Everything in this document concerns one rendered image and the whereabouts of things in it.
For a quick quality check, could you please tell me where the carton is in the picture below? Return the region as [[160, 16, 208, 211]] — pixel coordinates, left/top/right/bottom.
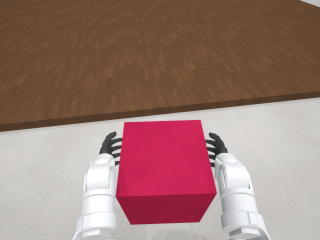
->
[[115, 120, 217, 225]]

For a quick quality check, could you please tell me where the robot left forearm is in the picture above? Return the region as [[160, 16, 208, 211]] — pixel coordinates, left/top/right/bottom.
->
[[72, 153, 117, 240]]

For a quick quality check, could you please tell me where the right robot hand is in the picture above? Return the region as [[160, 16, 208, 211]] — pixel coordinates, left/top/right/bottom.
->
[[205, 132, 228, 167]]

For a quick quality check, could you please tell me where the robot right forearm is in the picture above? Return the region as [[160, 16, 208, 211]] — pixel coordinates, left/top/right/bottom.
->
[[214, 153, 271, 240]]

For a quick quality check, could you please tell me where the left robot hand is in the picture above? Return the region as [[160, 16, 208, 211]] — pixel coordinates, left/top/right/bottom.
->
[[99, 131, 123, 166]]

